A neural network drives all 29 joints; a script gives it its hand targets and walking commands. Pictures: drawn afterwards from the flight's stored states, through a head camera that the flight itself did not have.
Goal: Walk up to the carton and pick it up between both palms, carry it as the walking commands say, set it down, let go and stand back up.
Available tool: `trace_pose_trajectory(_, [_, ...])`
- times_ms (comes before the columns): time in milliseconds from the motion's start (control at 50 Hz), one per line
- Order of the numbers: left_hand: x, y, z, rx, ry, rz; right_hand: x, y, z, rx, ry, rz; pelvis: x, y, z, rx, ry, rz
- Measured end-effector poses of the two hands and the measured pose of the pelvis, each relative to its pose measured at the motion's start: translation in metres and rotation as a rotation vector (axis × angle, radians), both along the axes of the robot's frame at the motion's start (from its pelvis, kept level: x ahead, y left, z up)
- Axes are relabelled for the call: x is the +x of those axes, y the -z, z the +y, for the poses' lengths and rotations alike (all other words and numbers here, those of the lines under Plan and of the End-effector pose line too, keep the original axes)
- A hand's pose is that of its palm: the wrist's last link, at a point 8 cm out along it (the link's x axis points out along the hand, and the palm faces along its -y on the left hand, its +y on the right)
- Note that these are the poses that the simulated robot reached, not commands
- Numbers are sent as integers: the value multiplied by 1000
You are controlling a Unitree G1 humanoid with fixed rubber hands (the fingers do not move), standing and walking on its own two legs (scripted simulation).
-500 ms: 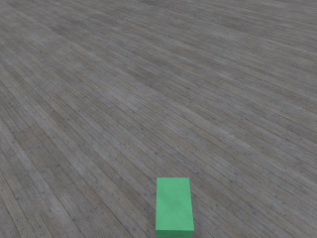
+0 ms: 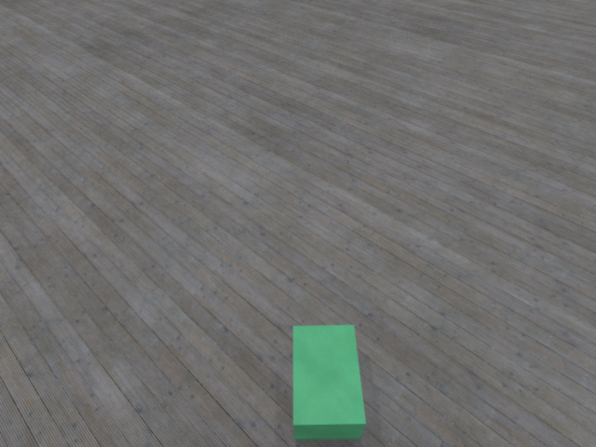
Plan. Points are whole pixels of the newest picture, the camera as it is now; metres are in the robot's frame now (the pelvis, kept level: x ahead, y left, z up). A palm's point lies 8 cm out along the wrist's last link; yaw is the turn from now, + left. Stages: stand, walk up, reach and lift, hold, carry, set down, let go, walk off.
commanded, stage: reach and lift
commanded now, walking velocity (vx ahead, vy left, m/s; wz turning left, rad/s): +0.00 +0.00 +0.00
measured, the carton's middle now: (325, 381) +0.46 -0.05 -0.68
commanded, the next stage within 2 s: none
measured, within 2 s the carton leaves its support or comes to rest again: neither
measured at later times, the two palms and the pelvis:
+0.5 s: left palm out of the picture +0.15 +0.20 -0.15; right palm out of the picture +0.16 -0.24 -0.15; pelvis -0.04 -0.01 -0.05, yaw +0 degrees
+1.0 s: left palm (214, 384) +0.28 +0.17 -0.17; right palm (455, 375) +0.29 -0.25 -0.18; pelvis -0.08 -0.02 -0.08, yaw +0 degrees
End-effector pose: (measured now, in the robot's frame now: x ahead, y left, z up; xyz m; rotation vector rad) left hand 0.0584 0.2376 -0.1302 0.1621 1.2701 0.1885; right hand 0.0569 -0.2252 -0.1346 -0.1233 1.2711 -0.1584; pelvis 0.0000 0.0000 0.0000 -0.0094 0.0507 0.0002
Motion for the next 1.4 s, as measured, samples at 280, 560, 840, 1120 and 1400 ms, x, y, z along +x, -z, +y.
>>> trace_pose_trajectory(280, [83, -4, -34, -70, 32, 51, 84, -10, -4, 10, -60, 64, -6, 12, -9, 2, 10, 148])
trace_pose_trajectory(560, [105, 22, -45, -71, 50, -133, 110, 21, -17, 3, -84, -128, -45, 52, -10, 18, 10, 181])
trace_pose_trajectory(840, [178, 32, -56, -57, 48, -257, 185, 30, -25, 6, -96, -233, -77, 69, -20, 25, 8, 237])
trace_pose_trajectory(1120, [264, 54, -77, -57, 44, -412, 276, 51, -23, 29, -75, -403, -82, 86, -24, 27, 3, 434])
trace_pose_trajectory(1400, [345, 70, -83, -62, 21, -583, 358, 63, -28, 37, -62, -570, -71, 101, -26, 35, 6, 630])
